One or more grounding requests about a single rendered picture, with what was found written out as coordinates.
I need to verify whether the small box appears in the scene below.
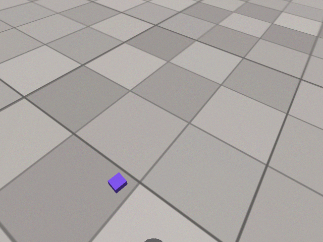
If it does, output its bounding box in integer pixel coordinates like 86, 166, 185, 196
108, 173, 127, 193

